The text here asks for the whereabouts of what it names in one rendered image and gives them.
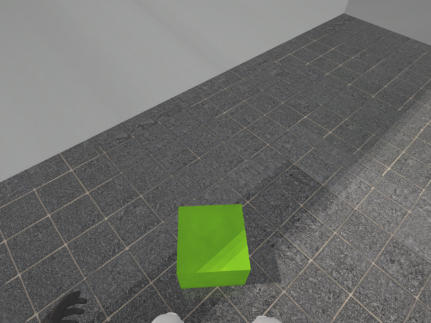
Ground carton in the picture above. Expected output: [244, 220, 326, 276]
[176, 204, 251, 289]

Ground left robot hand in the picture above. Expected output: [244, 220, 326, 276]
[41, 291, 88, 323]

